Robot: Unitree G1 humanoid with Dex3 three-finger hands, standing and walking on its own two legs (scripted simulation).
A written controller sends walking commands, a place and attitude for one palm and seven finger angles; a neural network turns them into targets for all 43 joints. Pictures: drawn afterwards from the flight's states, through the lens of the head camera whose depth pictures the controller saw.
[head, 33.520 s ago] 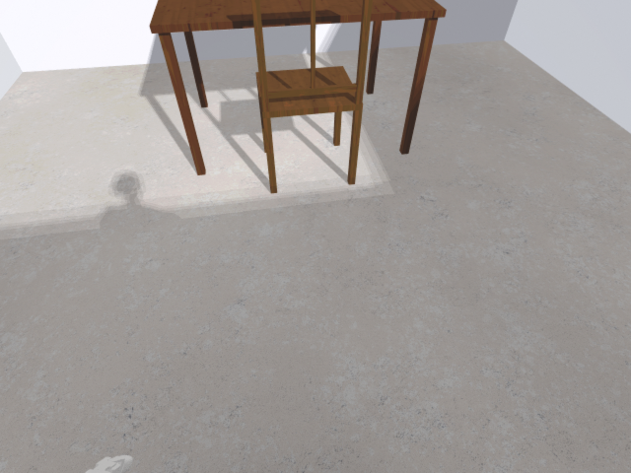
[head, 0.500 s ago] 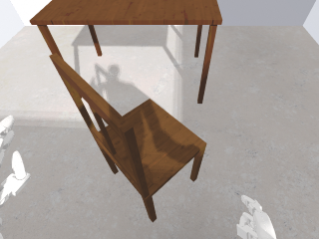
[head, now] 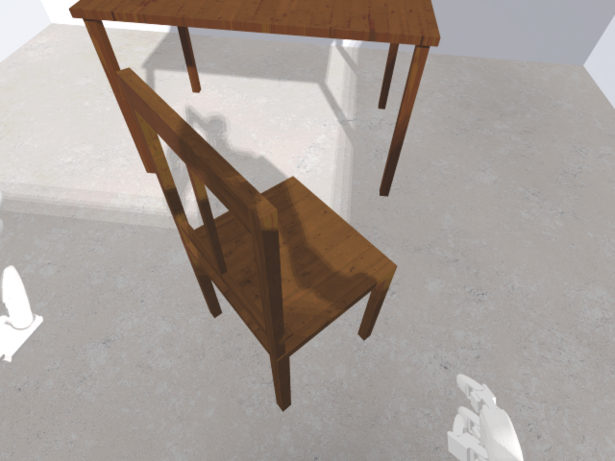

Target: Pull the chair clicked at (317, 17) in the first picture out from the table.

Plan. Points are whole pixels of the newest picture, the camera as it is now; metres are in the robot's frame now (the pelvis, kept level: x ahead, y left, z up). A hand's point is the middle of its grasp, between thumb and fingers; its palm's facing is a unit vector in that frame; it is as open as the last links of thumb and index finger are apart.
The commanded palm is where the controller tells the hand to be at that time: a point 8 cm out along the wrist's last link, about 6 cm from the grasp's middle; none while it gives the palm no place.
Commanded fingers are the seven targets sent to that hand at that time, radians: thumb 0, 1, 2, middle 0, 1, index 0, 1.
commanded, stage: step back with the hand held close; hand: left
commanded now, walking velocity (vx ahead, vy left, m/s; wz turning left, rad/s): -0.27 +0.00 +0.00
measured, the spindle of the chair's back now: (209, 224) +0.51 +0.23 -0.08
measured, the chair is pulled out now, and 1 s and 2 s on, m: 0.67 0.67 0.67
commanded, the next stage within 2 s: stop stepping back and stand still in 1.08 s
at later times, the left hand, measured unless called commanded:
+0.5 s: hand (33, 332) +0.19 +0.25 +0.17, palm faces +0.41 -0.72 -0.56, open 7.4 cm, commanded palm +0.12 +0.29 +0.18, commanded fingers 0.00 0.90 0.90 -0.20 -0.30 -0.20 -0.30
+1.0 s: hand (30, 399) +0.14 +0.23 +0.17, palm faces +0.38 -0.77 -0.51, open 7.4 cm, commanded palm +0.06 +0.26 +0.18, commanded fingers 0.00 0.90 0.90 -0.20 -0.30 -0.20 -0.30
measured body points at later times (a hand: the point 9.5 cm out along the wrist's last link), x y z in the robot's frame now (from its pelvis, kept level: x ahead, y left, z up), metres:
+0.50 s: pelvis -0.02 -0.01 -0.01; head +0.02 +0.00 +0.44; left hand +0.16 +0.29 +0.20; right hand +0.16 -0.25 -0.09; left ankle +0.01 +0.11 -0.73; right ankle +0.08 -0.13 -0.73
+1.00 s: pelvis -0.08 -0.03 +0.00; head -0.01 -0.01 +0.44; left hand +0.11 +0.26 +0.20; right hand +0.10 -0.24 -0.09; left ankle +0.01 +0.10 -0.73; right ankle -0.20 -0.15 -0.73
